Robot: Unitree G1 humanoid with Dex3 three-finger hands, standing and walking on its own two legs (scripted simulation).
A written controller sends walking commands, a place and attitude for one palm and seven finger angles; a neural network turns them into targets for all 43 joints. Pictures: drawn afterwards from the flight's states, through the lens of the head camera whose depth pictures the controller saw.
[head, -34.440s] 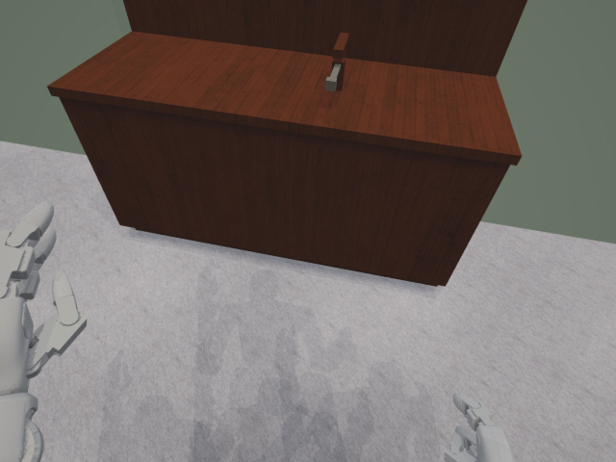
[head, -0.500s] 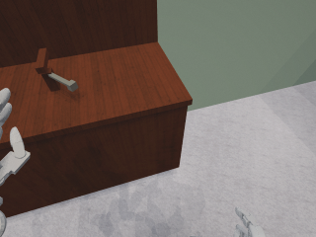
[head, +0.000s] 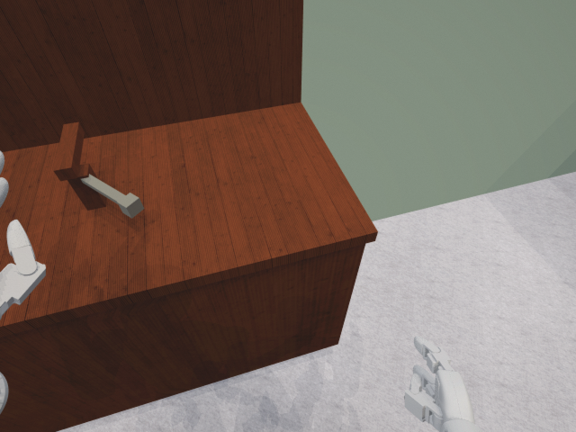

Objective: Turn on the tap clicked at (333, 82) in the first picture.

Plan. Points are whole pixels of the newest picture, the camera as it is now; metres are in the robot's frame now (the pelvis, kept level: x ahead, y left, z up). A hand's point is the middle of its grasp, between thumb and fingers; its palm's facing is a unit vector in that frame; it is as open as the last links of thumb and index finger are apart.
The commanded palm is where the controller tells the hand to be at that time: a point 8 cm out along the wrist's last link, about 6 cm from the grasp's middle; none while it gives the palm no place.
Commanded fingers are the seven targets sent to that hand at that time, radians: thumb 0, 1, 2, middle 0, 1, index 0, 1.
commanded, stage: come to a stop and stand still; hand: left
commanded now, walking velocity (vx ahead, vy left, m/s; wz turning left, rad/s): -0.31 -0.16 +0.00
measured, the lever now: (130, 205) +0.46 +0.30 +0.03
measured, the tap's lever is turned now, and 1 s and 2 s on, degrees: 40 40 40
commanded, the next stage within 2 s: look again from close up in 1.02 s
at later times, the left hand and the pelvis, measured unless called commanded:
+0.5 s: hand (55, 280) +0.23 +0.25 +0.17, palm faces +0.35 -0.84 -0.41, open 7.4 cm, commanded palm +0.18 +0.29 +0.19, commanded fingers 0.00 0.90 0.90 -0.20 -0.30 -0.20 -0.30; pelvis +0.01 +0.01 +0.02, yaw -1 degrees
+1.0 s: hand out of the picture +0.20 +0.31 +0.17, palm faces +0.44 -0.80 -0.40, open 7.4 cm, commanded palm +0.15 +0.33 +0.19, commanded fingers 0.00 0.90 0.90 -0.20 -0.30 -0.20 -0.30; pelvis +0.00 +0.05 +0.02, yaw +2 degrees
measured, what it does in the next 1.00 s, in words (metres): steps on the spot: right foot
